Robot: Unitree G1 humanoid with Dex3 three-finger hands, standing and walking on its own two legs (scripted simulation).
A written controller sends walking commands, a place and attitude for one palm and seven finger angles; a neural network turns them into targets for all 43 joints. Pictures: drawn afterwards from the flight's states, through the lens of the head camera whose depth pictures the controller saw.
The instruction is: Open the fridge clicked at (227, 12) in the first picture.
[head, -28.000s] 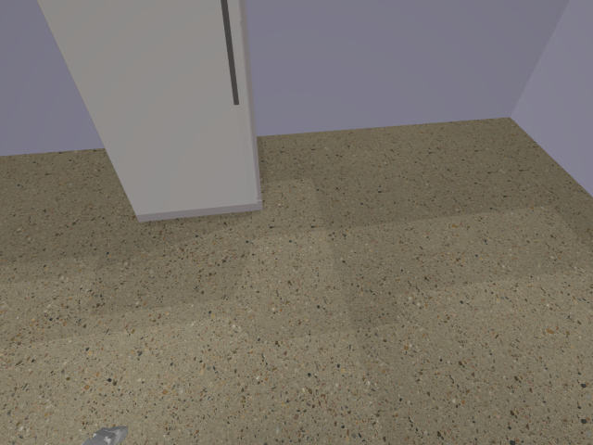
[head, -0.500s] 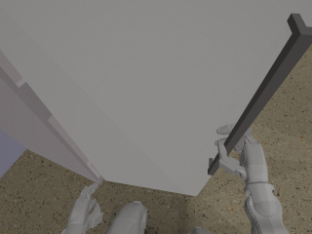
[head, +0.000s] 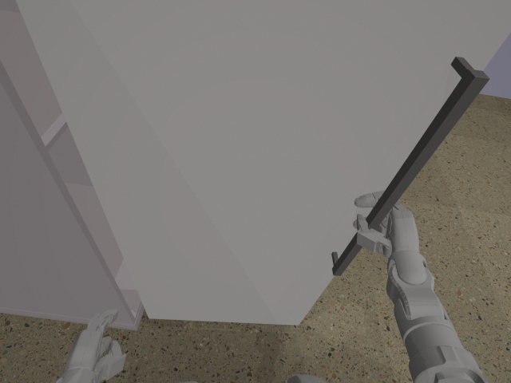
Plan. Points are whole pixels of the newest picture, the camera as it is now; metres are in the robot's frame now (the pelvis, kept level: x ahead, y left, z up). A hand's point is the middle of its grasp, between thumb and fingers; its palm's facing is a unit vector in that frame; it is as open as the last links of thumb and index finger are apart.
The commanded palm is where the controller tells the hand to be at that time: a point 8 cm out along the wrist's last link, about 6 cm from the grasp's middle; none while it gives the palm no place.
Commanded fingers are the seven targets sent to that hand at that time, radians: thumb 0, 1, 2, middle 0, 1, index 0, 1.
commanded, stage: stop walking and hold the door back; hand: right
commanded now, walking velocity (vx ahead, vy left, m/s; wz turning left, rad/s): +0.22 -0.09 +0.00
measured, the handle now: (379, 199) +0.40 -0.18 +0.09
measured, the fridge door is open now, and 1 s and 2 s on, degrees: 85 80 77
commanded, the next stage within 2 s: loosen the grip on the handle in 1.08 s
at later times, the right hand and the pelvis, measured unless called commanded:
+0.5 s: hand (358, 206) +0.41 -0.15 +0.05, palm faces +0.09 +0.96 -0.27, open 5.3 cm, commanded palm +0.39 -0.23 +0.04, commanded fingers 0.00 -0.90 -0.90 0.45 1.40 0.45 1.40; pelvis -0.03 +0.00 -0.01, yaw +3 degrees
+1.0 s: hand (362, 216) +0.40 -0.16 +0.05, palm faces -0.01 +0.98 -0.21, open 5.4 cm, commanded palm +0.38 -0.24 +0.04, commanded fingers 0.00 -0.90 -0.90 0.45 1.40 0.45 1.40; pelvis +0.00 -0.03 -0.01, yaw +6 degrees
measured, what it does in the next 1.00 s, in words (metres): steps on the spot: right foot, then right foot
